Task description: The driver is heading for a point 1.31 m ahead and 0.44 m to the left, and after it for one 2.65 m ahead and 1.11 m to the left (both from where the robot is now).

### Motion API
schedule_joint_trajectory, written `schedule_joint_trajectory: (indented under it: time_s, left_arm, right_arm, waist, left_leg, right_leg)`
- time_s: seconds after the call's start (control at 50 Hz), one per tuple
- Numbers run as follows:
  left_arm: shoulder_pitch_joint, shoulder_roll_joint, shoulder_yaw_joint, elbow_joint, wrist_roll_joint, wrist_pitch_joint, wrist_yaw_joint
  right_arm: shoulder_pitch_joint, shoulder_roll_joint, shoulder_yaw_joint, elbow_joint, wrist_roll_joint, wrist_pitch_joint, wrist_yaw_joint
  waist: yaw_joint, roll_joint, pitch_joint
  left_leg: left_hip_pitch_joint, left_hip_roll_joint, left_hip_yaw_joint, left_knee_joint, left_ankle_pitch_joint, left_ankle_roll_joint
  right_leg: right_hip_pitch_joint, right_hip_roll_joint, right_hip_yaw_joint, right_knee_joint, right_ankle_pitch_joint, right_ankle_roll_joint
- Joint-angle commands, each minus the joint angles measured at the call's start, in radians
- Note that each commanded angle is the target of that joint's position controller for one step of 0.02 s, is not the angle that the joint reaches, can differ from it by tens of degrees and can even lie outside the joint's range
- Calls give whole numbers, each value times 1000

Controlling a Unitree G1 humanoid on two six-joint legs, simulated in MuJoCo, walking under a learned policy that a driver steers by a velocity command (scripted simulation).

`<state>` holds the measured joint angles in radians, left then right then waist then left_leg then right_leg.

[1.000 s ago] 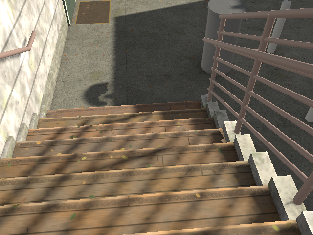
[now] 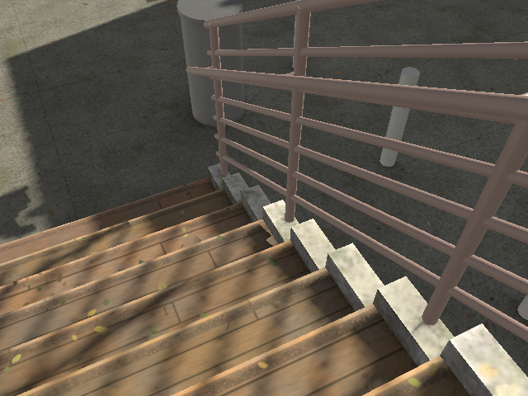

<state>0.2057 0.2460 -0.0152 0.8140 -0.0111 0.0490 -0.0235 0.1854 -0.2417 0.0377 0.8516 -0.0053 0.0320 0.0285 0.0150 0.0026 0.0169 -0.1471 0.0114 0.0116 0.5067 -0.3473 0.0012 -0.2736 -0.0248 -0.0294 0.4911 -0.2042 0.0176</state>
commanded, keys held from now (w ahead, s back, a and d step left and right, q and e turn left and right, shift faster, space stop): shift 0.70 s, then w+shift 0.30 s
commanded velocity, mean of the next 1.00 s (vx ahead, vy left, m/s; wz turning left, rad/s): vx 0.13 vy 0.00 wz -0.01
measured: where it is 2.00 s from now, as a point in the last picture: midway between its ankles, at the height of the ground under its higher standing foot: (269, 385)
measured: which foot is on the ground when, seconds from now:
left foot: down 0.00-0.98, up 1.00-1.00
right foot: down 0.00-1.00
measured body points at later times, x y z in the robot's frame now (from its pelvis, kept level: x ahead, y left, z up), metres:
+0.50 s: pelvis +0.00 +0.00 +0.01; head +0.00 +0.01 +0.46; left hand +0.03 +0.25 -0.15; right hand +0.04 -0.24 -0.14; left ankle -0.05 +0.12 -0.74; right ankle +0.04 -0.13 -0.74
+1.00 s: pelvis +0.05 -0.04 -0.02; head +0.07 -0.06 +0.43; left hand +0.12 +0.24 -0.14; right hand +0.07 -0.31 -0.17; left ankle -0.04 +0.11 -0.71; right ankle +0.06 -0.12 -0.74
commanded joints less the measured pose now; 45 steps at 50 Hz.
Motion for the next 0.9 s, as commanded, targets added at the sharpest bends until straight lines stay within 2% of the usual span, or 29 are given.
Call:
schedule_joint_trajectory:
  time_s: [0.02,0.22,0.4,0.7,0.72,0.74,0.76,0.78,0.8,0.82,0.86,0.88,0.9]
  left_arm:
    - [16,112,25,-14,3,-7,6]
    - [10,71,29,115,3,-19,14]
    - [17,55,35,221,6,-22,29]
    - [33,23,37,325,10,-30,39]
    - [38,35,43,323,11,-28,39]
    - [32,59,57,307,15,-22,36]
    - [-26,88,70,275,28,-13,31]
    - [-125,66,67,219,35,-11,24]
    - [-181,50,67,185,35,-19,21]
    - [-172,34,68,178,31,-30,19]
    - [-121,26,72,178,38,-52,9]
    - [-93,33,76,177,45,-54,7]
    - [-76,21,72,170,35,-46,11]
  right_arm:
    - [28,-111,-25,-15,-1,-7,-6]
    - [51,-81,-33,75,-1,-22,-15]
    - [73,-66,-39,149,-5,-30,-29]
    - [90,-38,-46,225,-7,-40,-39]
    - [113,-67,-58,229,-10,-36,-39]
    - [131,-122,-82,225,-15,-26,-37]
    - [171,-162,-101,216,-25,-15,-32]
    - [184,-183,-117,204,-21,-12,-33]
    - [201,-149,-118,197,-20,-19,-35]
    - [193,-129,-120,189,-23,-27,-39]
    - [136,-137,-134,158,-27,-43,-43]
    - [106,-147,-142,139,-18,-50,-44]
    - [31,-150,-145,101,-19,-60,-47]
  waist:
    - [-4,32,1]
    - [-5,15,2]
    - [-5,2,18]
    - [-7,1,27]
    - [-17,24,-6]
    - [-25,82,-3]
    - [-60,128,69]
    - [-91,198,165]
    - [-109,181,196]
    - [-83,141,179]
    - [-42,113,115]
    - [-22,126,84]
    - [16,156,108]
  left_leg:
    - [-40,81,-88,-125,222,7]
    - [-20,81,-95,-183,193,13]
    - [-15,79,-97,-218,161,15]
    - [-9,78,-95,-238,173,18]
    - [11,64,-101,-255,-6,34]
    - [4,58,-135,-280,-332,73]
    - [-15,111,-223,-350,-568,116]
    - [-24,198,-318,-415,-599,163]
    - [-5,252,-357,-436,-472,195]
    - [43,260,-339,-415,-350,202]
    - [49,236,-265,-344,-202,206]
    - [-12,227,-239,-319,-202,206]
    - [-129,217,-216,-289,-180,193]
  right_leg:
    - [65,-60,58,-89,189,-17]
    - [120,-68,58,-142,192,-18]
    - [126,-72,59,-175,175,-17]
    - [120,-77,63,-194,184,-17]
    - [108,-35,26,-155,20,-26]
    - [50,33,-38,-70,-242,-44]
    - [-87,65,-77,21,-357,-52]
    - [-215,60,-114,129,-260,-50]
    - [-289,3,-59,212,-189,-51]
    - [-327,-26,-24,215,-148,-52]
    - [-268,-31,-24,195,-115,-59]
    - [-188,-27,-34,196,-114,-64]
    - [-93,-38,-46,162,-117,-68]
Keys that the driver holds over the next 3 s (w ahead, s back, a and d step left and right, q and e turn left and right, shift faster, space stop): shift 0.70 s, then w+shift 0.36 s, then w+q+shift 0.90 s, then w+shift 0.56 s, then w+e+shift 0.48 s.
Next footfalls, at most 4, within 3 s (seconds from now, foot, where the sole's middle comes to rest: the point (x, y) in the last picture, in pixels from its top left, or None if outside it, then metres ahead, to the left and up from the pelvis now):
1.42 left None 0.35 -0.01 -0.94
1.82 right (304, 370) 0.73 -0.09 -1.11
2.24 left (202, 347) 0.89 0.27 -1.28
2.62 right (195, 298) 1.20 0.34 -1.45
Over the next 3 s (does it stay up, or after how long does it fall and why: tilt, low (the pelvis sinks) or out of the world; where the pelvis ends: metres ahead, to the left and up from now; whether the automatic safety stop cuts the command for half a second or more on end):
stays up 1.31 0.56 -0.80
